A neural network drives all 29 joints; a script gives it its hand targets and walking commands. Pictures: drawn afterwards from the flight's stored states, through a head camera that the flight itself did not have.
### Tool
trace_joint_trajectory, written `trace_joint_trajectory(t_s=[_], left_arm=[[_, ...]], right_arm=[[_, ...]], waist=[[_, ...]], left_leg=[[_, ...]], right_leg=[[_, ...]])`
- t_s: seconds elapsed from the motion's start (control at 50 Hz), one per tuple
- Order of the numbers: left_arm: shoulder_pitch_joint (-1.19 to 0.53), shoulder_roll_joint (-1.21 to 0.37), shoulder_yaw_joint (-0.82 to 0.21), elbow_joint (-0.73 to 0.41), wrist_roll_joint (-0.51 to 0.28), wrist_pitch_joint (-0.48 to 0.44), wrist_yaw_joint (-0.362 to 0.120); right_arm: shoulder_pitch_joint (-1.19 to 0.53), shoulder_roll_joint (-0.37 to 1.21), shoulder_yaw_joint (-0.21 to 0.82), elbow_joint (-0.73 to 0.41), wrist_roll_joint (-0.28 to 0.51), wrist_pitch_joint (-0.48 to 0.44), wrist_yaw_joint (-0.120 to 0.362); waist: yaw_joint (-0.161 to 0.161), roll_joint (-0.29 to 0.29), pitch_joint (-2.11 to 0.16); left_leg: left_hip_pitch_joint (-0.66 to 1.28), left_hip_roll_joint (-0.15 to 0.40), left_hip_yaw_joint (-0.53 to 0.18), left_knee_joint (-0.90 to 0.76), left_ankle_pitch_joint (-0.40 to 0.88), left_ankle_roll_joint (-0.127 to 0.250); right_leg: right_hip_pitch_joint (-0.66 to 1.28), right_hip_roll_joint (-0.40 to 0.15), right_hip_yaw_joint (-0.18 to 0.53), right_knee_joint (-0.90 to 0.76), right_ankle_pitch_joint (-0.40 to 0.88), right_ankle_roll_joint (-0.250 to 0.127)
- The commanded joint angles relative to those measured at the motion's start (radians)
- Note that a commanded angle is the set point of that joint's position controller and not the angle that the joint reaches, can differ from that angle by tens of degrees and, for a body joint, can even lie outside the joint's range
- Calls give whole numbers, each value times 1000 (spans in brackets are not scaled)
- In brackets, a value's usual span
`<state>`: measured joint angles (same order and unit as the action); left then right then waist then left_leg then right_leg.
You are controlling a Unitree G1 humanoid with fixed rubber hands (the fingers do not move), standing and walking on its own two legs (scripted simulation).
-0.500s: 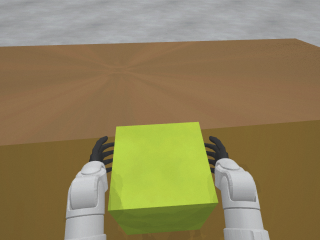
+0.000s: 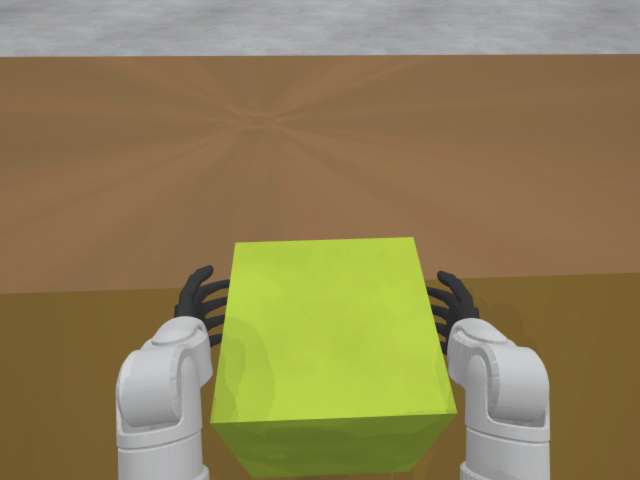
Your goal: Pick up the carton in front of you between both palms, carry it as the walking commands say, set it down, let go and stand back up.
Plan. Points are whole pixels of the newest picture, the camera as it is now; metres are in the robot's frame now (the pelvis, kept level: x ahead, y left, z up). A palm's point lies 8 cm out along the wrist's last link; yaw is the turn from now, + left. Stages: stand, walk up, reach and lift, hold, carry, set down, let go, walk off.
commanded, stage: carry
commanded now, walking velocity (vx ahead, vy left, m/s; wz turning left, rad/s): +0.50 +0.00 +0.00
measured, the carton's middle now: (328, 364) +0.27 +0.00 +0.01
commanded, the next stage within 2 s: none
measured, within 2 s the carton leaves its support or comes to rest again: neither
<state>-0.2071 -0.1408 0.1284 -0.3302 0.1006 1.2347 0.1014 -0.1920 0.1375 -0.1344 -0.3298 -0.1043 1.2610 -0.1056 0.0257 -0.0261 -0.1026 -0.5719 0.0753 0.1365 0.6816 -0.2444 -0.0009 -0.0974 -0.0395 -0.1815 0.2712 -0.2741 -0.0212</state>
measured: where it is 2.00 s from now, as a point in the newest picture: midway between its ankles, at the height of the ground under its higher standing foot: (317, 307)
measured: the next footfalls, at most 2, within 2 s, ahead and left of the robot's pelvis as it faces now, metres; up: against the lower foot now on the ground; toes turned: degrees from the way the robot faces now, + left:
left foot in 0.12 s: +0.26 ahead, +0.12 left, +0.00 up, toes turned +10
right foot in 0.58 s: +0.58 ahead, -0.08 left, +0.00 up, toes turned -12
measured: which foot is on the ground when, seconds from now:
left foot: up 0.00-0.10, down 0.12-0.62, up 0.64-1.00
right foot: down 0.00-0.16, up 0.18-0.56, down 0.58-1.00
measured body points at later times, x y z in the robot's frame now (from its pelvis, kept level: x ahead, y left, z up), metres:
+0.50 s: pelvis +0.34 +0.03 +0.00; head +0.37 +0.04 +0.45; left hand +0.63 +0.17 +0.06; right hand +0.60 -0.14 +0.06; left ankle +0.22 +0.11 -0.75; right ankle +0.46 -0.10 -0.71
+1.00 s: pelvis +0.68 +0.01 -0.01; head +0.70 +0.01 +0.44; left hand +0.98 +0.16 +0.09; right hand +0.97 -0.14 +0.08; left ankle +0.84 +0.12 -0.72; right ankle +0.54 -0.07 -0.75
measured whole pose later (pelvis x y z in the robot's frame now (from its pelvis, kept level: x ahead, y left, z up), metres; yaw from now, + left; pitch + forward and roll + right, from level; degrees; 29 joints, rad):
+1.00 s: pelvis +0.68 +0.01 -0.01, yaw +0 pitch +4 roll +1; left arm -0.26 -0.15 0.14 -0.37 0.10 1.20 0.09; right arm -0.23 0.14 -0.13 -0.40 -0.11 1.23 -0.11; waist 0.01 0.00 -0.05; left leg -0.61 0.07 0.17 0.59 -0.04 0.02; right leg 0.01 -0.04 -0.21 0.31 -0.38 0.00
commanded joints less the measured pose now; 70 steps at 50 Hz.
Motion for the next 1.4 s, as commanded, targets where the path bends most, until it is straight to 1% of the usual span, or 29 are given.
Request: trace_joint_trajectory(t_s=[0.0,0.06,0.08,0.1,0.12,0.14,0.18,0.24,0.44,0.52,0.54,0.56,0.58,0.62,0.66,0.86,0.9,0.96,0.98,1.0,1.02,1.04,1.06,1.08,1.12,1.2,1.24,1.32,1.38], left_arm=[[-428,-903,-715,6,-418,13,-278],[-423,-912,-723,4,-408,6,-283],[-423,-909,-727,8,-403,3,-284],[-424,-920,-740,-16,-408,1,-289],[-449,-920,-752,-5,-413,-4,-293],[-497,-938,-763,-42,-426,-16,-296],[-484,-962,-763,-25,-414,-43,-293],[-416,-991,-771,-25,-398,-71,-275],[-350,-944,-776,-107,-366,-78,-239],[-318,-876,-743,-101,-381,-34,-248],[-300,-864,-727,-85,-376,-24,-252],[-301,-841,-717,-66,-374,-18,-257],[-295,-855,-708,-45,-379,-12,-260],[-348,-912,-727,-57,-395,-15,-268],[-405,-954,-741,-77,-413,-27,-273],[-456,-852,-734,-106,-435,-23,-282],[-479,-804,-717,-57,-421,-15,-272],[-577,-741,-707,13,-404,-6,-251],[-613,-725,-703,47,-396,-3,-245],[-658,-712,-693,78,-390,0,-239],[-714,-719,-700,95,-403,2,-236],[-743,-743,-706,130,-412,4,-236],[-781,-792,-710,139,-432,-7,-235],[-837,-833,-702,133,-445,-16,-232],[-949,-915,-710,102,-480,-31,-228],[-1015,-949,-682,147,-476,-48,-210],[-1061,-951,-674,172,-471,-58,-204],[-1137,-927,-652,209,-473,-64,-202],[-1160,-905,-634,222,-471,-59,-201]], right_arm=[[-509,887,713,-50,382,-28,246],[-488,892,712,-38,380,-39,253],[-474,892,710,-30,377,-43,257],[-453,879,705,-23,370,-51,260],[-461,911,708,-11,376,-59,264],[-505,942,729,-56,393,-76,268],[-556,976,754,-99,414,-94,266],[-522,988,763,-104,426,-110,272],[-456,883,765,-176,442,-101,294],[-426,815,744,-183,416,-59,274],[-440,791,739,-187,411,-46,271],[-450,793,738,-198,412,-33,271],[-465,797,741,-175,412,-27,273],[-484,842,742,-159,412,-34,272],[-491,898,750,-132,404,-51,270],[-565,866,774,-169,404,-70,225],[-611,816,767,-143,411,-54,223],[-667,740,731,-44,410,-35,226],[-697,715,711,-5,404,-32,227],[-735,689,687,33,404,-32,229],[-757,669,659,71,402,-35,228],[-777,685,641,104,402,-40,224],[-845,748,671,87,436,-47,231],[-907,798,683,66,464,-56,239],[-1030,886,690,47,517,-70,244],[-1102,927,676,90,516,-86,242],[-1189,917,681,79,525,-94,234],[-1287,903,675,102,521,-99,216],[-1293,903,668,135,511,-88,206]], waist=[[-2,-144,-144],[-30,-75,-228],[-54,-10,-295],[-55,276,-388],[-53,284,-360],[-57,197,-340],[-53,74,-322],[-49,123,-316],[-54,182,-155],[-19,128,-245],[6,41,-321],[-1,-213,-394],[3,-261,-364],[-7,-85,-328],[-13,-28,-304],[9,-130,-162],[18,-133,-131],[-32,-111,-177],[-68,-54,-216],[-78,58,-292],[-90,273,-391],[-98,277,-466],[-76,181,-471],[-66,162,-458],[-52,148,-443],[-65,164,-490],[-47,123,-493],[-25,36,-545],[-28,-39,-528]], left_leg=[[89,-55,99,-166,150,15],[444,-94,143,-253,119,50],[672,21,-3,-266,13,91],[841,316,-490,-370,-76,195],[914,366,-647,-424,86,254],[888,354,-570,-406,223,264],[769,304,-391,-396,316,195],[695,250,-229,-450,307,132],[711,155,0,-435,520,113],[591,99,103,-92,661,43],[414,66,84,121,427,14],[136,-46,54,409,43,-20],[-74,-96,-54,554,-251,-1],[-129,8,-128,598,-216,31],[-71,43,-139,453,-92,29],[-83,-11,34,-7,166,14],[-25,-51,82,-86,216,24],[227,-114,128,-211,320,45],[402,-86,100,-295,447,58],[651,60,-22,-225,760,93],[864,306,-351,-151,1132,219],[832,344,-438,-165,1105,285],[792,310,-404,-209,898,295],[774,279,-357,-221,813,255],[699,213,-233,-247,748,192],[654,192,-175,-240,716,204],[628,180,-127,-194,740,182],[516,98,-59,-112,596,112],[515,71,-79,-112,614,105]], right_leg=[[131,-206,88,-36,360,-79],[27,-143,-41,269,527,-25],[-145,-106,-49,487,377,7],[-381,-7,-31,799,48,60],[-600,47,82,940,-226,51],[-640,-14,133,1003,-208,11],[-621,-76,184,949,-123,-2],[-537,-77,136,748,-32,3],[-450,10,-44,254,248,-3],[-17,65,-111,142,221,-31],[202,-72,70,146,141,-72],[379,-341,542,76,69,-185],[441,-389,705,-16,176,-260],[367,-350,497,33,373,-189],[247,-309,351,-3,360,-137],[207,-188,67,-38,447,-115],[193,-166,16,24,634,-98],[151,-125,-49,251,759,-49],[78,-87,-63,409,661,-9],[-89,-32,-46,590,341,27],[-331,64,1,856,-179,56],[-350,68,141,956,-370,42],[-386,53,174,960,-335,7],[-399,20,183,919,-314,-9],[-364,-21,192,701,-271,-5],[-227,34,136,403,-194,-6],[-163,35,119,273,-29,-15],[-10,-95,213,300,497,-53],[-3,-105,215,341,568,-58]])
